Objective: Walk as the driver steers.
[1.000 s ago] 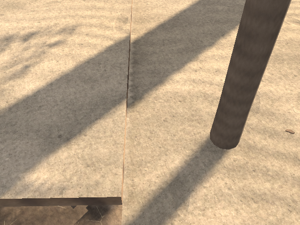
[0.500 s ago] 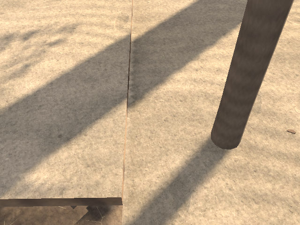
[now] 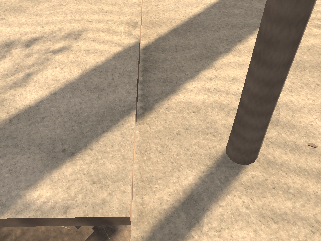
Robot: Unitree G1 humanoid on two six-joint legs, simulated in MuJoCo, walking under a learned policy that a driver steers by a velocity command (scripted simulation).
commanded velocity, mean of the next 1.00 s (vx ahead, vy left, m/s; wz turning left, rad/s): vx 0.05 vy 0.00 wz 0.00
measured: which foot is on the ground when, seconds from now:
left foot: down 0.00-1.00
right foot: down 0.00-1.00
